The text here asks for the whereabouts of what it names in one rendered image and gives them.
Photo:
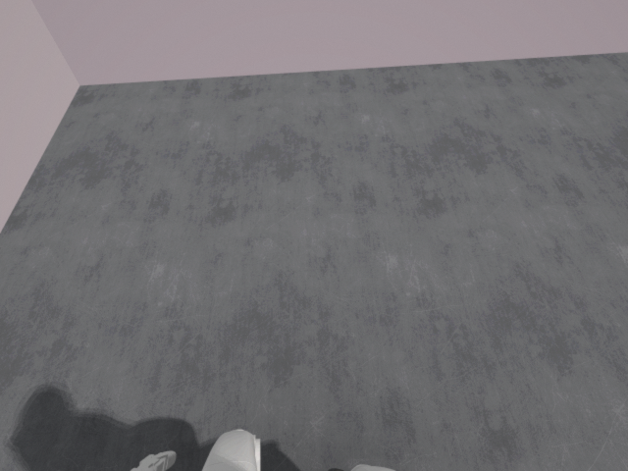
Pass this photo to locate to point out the left robot hand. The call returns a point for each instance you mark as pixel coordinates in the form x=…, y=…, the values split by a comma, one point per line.
x=159, y=462

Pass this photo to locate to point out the left robot thigh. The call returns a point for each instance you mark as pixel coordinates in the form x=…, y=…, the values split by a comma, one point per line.
x=234, y=451

